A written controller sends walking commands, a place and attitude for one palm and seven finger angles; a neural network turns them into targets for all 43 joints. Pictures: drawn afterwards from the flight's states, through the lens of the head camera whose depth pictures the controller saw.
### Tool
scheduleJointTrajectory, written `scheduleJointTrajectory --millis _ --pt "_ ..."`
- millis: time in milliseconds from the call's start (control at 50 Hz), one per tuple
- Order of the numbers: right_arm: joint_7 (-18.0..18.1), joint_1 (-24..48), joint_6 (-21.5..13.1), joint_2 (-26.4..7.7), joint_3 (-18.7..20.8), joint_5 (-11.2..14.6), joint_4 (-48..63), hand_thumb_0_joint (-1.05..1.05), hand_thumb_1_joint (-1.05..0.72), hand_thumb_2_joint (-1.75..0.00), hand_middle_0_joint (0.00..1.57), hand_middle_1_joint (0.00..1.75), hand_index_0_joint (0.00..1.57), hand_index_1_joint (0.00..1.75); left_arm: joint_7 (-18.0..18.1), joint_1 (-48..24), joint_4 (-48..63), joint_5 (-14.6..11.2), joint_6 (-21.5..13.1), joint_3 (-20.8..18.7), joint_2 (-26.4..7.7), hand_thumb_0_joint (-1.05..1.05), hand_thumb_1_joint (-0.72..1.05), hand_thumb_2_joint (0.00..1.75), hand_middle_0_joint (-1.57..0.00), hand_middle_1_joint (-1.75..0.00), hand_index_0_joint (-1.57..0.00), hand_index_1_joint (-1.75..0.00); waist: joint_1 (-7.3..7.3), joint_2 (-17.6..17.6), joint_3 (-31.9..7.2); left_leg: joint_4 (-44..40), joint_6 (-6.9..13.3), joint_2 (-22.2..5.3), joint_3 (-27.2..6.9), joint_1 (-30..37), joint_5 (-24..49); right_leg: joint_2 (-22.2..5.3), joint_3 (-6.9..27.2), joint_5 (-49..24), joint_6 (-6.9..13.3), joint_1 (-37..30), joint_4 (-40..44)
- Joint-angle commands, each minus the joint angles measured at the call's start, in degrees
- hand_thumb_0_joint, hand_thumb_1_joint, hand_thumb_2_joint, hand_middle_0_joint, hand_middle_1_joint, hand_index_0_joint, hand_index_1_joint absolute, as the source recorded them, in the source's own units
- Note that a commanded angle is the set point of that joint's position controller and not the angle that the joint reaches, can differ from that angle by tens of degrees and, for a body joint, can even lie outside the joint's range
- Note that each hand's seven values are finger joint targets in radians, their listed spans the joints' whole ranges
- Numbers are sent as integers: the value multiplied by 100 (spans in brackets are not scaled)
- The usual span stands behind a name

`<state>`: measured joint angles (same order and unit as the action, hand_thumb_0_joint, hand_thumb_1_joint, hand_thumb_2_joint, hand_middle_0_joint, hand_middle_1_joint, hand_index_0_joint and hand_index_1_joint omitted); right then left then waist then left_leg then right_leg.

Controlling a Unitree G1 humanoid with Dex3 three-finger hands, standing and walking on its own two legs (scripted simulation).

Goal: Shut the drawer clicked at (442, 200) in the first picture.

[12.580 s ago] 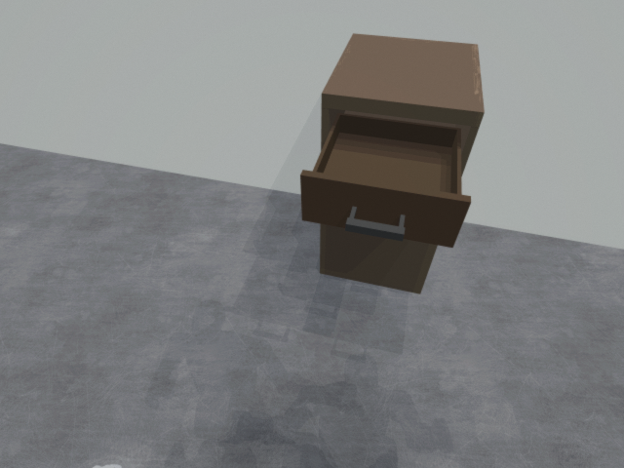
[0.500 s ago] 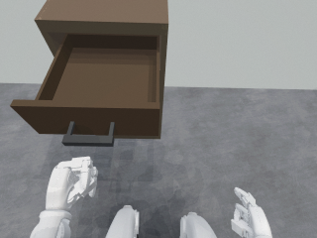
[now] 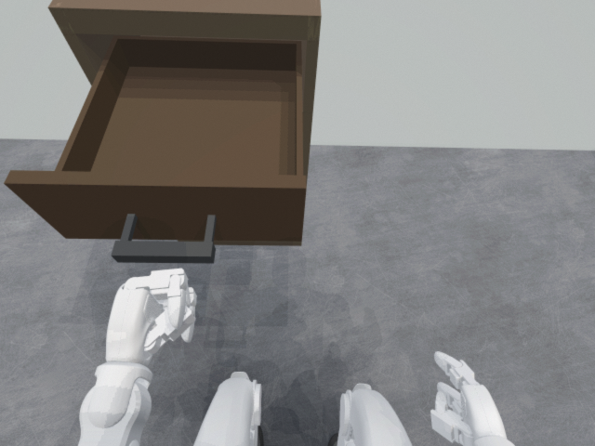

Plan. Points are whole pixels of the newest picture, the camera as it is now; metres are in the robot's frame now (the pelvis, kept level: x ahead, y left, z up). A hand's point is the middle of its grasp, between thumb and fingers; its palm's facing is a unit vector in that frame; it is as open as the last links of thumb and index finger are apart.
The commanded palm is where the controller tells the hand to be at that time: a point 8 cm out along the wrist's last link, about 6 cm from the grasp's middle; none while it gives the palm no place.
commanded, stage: bring the fist close to the handle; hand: left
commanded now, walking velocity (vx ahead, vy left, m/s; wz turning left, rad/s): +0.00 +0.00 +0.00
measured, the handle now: (168, 237) +0.37 +0.19 +0.03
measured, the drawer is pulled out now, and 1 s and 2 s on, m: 0.29 0.24 0.10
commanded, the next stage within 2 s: push the drawer shut in 0.16 s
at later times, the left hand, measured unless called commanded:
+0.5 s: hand (190, 296) +0.30 +0.15 +0.03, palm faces -0.01 -1.00 -0.03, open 3.3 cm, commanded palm +0.28 +0.21 +0.03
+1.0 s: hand (196, 253) +0.35 +0.15 +0.03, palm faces +0.01 -1.00 -0.04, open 3.2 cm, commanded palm +0.34 +0.20 +0.03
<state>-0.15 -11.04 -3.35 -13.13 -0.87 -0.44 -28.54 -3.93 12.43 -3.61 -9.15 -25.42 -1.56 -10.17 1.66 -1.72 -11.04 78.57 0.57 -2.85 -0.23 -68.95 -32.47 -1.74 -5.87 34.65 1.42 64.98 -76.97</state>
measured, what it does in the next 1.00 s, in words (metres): stands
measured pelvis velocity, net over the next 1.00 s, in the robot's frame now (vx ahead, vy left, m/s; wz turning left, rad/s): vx -0.01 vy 0.00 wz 0.00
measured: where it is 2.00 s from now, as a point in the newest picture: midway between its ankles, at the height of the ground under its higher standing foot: outside the picture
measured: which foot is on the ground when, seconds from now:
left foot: down 0.00-1.00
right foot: down 0.00-1.00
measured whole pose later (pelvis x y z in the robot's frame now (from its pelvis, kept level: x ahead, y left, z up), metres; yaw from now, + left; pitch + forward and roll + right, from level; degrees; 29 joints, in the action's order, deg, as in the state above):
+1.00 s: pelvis -0.01 +0.00 +0.00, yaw +0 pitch +23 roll -2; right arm 0.8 -11.3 -1.6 -14.0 -1.3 -0.2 -33.3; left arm -3.8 -10.7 -24.7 -8.8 -25.4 -6.3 -12.6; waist 3.1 -1.5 -10.2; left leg 77.4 0.5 -2.9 -0.4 -69.6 -31.1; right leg -1.5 -5.9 33.3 1.5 65.7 -75.8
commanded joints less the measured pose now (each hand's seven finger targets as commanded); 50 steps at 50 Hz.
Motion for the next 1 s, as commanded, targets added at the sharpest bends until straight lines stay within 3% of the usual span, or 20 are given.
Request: scheduleJointTrajectory --millis 0,20,60,140,220,320,380,520,680,720,760,900,960,980 --pt "56 79 -247 -795 368 22 860 0 -90 -90 20 30 20 30 48 -203 1113 22 -376 -202 -358 0 90 90 -140 -160 -140 -160 37 93 -1744 -1127 93 224 -275 1583 1339 248 262 -1277 35 -971 1143" --pt "56 92 -242 -784 368 23 852 0 -90 -90 20 30 20 30 61 -192 1152 23 -406 -264 -387 0 90 90 -140 -160 -140 -160 -5 75 -1802 -1119 87 225 -268 1609 1402 246 267 -1353 40 -1004 1116" --pt "48 102 -219 -771 351 17 856 0 -90 -90 20 30 20 30 59 -343 1106 46 -427 -115 -277 0 90 90 -140 -160 -140 -160 75 62 -1621 -1116 88 235 -254 1544 1238 239 273 -1218 29 -928 1178" --pt "90 125 -208 -773 341 11 784 0 -90 -90 20 30 20 30 44 -682 925 30 -519 -355 -493 0 90 90 -140 -160 -140 -160 89 86 -1580 -1003 108 254 -203 1328 1021 246 375 -1009 23 -926 1223" --pt "97 128 -209 -769 350 28 771 0 -90 -90 20 30 20 30 -90 -484 907 -93 -553 -523 -562 0 90 90 -140 -160 -140 -160 -39 -57 -1837 -1022 103 262 -166 1432 1330 248 399 -1343 43 -1184 1189" --pt "106 81 -225 -811 357 36 685 0 -90 -90 20 30 20 30 -210 -843 936 -110 -479 -327 -483 0 90 90 -140 -160 -140 -160 104 -176 -1880 -997 109 225 -225 1645 1542 247 337 -1545 30 -1003 1145" --pt "114 54 -209 -845 362 37 630 0 -90 -90 20 30 20 30 -190 -1023 677 -123 -381 -413 -543 0 90 90 -140 -160 -140 -160 142 13 -1774 -962 113 232 -206 1492 1391 241 363 -1442 11 -1023 1214" --pt "125 34 -150 -853 358 34 543 0 -90 -90 20 30 20 30 -138 -1699 420 -143 -375 -754 -789 0 90 90 -140 -160 -140 -160 99 -49 -2013 -954 115 240 -154 1483 1500 234 426 -1574 5 -1199 1196" --pt "143 3 -142 -897 345 42 362 0 -90 -90 20 30 20 30 -91 -2671 43 -94 -432 -617 -733 0 90 90 -140 -160 -140 -160 242 -115 -1980 -1025 103 216 -211 1618 1288 235 391 -1290 4 -949 1256" --pt "147 -23 -131 -905 338 33 346 0 -90 -90 20 30 20 30 -64 -2816 -31 -73 -435 -653 -781 0 90 90 -140 -160 -140 -160 202 -185 -2088 -1059 100 219 -221 1690 1312 239 391 -1289 13 -968 1247" --pt "151 -21 -121 -909 333 42 309 0 -90 -90 20 30 20 30 -38 -3170 -175 -38 -420 -523 -697 0 90 90 -140 -160 -140 -160 287 -195 -1989 -1078 96 217 -228 1714 1178 227 384 -1179 3 -832 1289" --pt "172 -142 -76 -949 329 42 208 0 -90 -90 20 30 20 30 40 -3706 -825 1 -426 -887 -1019 0 90 90 -140 -160 -140 -160 245 -37 -2099 -1130 88 215 -233 1660 1163 251 415 -1157 12 -971 1316" --pt "137 -187 -51 -932 330 36 176 0 -90 -90 20 30 20 30 36 -3968 -827 8 -466 -702 -815 0 90 90 -140 -160 -140 -160 240 -310 -2255 -1191 50 211 -250 1975 1352 235 373 -1324 23 -900 1298" --pt "129 -209 -30 -942 331 40 170 0 -90 -90 20 30 20 30 60 -3900 -989 3 -449 -777 -849 0 90 90 -140 -160 -140 -160 237 -188 -2187 -1227 46 203 -253 1945 1335 246 360 -1309 22 -926 1327"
